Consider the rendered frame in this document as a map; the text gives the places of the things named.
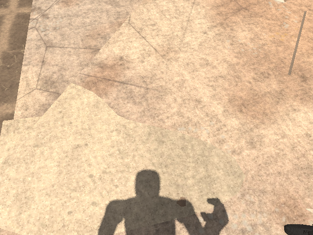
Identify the right robot hand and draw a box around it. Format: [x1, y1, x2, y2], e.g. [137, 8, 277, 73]
[284, 224, 313, 235]

